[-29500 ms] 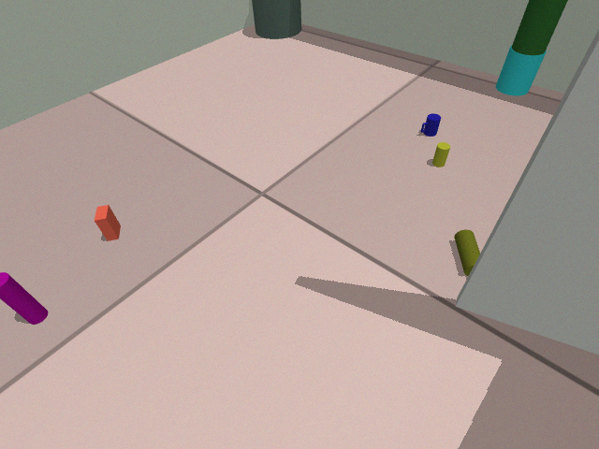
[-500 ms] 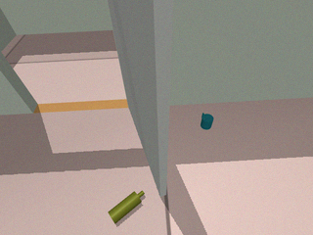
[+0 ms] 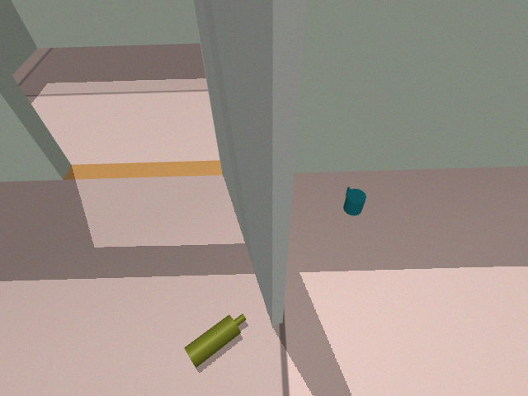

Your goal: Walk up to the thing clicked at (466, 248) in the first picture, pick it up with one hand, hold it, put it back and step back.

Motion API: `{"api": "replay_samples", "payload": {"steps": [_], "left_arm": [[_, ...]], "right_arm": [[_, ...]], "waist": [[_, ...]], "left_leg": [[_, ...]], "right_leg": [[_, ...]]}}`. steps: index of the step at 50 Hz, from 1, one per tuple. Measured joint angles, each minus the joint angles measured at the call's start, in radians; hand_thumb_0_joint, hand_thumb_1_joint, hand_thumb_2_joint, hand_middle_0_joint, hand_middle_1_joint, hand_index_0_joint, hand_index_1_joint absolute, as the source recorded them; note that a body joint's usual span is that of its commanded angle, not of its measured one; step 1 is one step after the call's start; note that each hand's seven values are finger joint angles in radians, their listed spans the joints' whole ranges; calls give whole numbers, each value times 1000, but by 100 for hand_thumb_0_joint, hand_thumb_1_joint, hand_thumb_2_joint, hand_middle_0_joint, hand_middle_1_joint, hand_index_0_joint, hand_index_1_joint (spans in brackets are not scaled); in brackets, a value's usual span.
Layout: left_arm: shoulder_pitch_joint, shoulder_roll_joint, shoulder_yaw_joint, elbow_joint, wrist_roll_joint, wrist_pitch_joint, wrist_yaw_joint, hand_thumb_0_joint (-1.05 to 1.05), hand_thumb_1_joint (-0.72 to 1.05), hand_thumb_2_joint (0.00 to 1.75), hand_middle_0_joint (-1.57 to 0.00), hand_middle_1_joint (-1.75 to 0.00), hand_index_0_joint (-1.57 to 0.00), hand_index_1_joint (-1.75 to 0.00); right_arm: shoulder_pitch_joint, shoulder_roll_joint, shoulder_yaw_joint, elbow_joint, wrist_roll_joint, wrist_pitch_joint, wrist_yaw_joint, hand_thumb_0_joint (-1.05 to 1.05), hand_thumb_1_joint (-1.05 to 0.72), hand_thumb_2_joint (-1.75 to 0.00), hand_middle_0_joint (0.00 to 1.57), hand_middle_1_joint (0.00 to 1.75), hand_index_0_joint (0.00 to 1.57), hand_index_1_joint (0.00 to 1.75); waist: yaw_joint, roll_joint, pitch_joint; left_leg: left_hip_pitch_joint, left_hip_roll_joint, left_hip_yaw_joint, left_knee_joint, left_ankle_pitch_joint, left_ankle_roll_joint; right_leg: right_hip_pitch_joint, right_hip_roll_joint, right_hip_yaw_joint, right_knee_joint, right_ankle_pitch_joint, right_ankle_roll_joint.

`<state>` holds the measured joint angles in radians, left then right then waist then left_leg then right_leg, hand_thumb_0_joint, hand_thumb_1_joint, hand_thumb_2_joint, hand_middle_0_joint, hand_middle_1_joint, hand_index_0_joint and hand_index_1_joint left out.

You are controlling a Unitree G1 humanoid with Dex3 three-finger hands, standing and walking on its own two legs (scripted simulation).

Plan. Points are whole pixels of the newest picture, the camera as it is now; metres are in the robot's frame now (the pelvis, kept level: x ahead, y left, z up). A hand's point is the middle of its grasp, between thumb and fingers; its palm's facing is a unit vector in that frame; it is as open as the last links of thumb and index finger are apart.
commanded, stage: walk up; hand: left
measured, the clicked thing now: (218, 336) +0.44 +0.21 -0.74
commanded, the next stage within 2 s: stand in 0.64 s
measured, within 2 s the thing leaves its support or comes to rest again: neither
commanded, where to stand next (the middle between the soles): +0.02 -0.01 m, yaw -2 degrees
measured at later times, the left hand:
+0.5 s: hand out of the picture +0.09 +0.26 -0.15, palm faces +0.04 -0.94 -0.34, open 7.4 cm
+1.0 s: hand out of the picture +0.08 +0.25 -0.15, palm faces +0.01 -0.94 -0.34, open 7.4 cm
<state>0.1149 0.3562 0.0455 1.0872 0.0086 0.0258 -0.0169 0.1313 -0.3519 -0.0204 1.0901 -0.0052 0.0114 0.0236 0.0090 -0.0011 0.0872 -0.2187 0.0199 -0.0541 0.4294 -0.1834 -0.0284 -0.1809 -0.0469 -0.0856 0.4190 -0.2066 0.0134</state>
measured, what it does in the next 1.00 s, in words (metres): stands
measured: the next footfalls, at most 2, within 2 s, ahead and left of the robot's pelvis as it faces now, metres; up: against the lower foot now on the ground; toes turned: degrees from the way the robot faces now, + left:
none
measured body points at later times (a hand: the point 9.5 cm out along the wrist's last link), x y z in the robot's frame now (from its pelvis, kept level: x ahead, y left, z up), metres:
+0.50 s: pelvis +0.00 +0.00 +0.00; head +0.02 +0.00 +0.45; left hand +0.09 +0.31 -0.13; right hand +0.10 -0.31 -0.13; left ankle +0.03 +0.14 -0.74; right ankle +0.01 -0.13 -0.74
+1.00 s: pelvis +0.03 -0.01 +0.00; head +0.04 -0.01 +0.45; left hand +0.08 +0.30 -0.13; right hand +0.11 -0.30 -0.13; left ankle +0.03 +0.14 -0.74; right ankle +0.01 -0.13 -0.74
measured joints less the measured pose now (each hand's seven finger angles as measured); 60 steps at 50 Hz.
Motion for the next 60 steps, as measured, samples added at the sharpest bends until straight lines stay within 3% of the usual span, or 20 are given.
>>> {"api": "replay_samples", "payload": {"steps": [32,44,60], "left_arm": [[-27,6,2,-27,0,2,-3,1,91,90,-21,-30,-20,-30],[27,-7,-22,33,6,-29,-6,1,91,90,-21,-30,-20,-30],[0,-8,-29,29,1,-35,9,1,91,90,-21,-30,-20,-30]], "right_arm": [[-16,-17,7,-34,2,0,1,1,-91,-90,21,30,20,30],[5,1,27,7,-9,-19,-5,1,-91,-90,21,30,20,30],[-26,-6,34,10,-5,-22,-20,1,-91,-90,21,30,20,30]], "waist": [[0,2,1],[5,14,-48],[6,15,-48]], "left_leg": [[-16,-8,-27,24,-6,-4],[43,2,-15,-49,-4,-7],[94,9,-1,-77,-19,-11]], "right_leg": [[-4,-7,-26,26,-18,-3],[51,3,-17,-52,-8,0],[97,10,-6,-82,-17,0]]}}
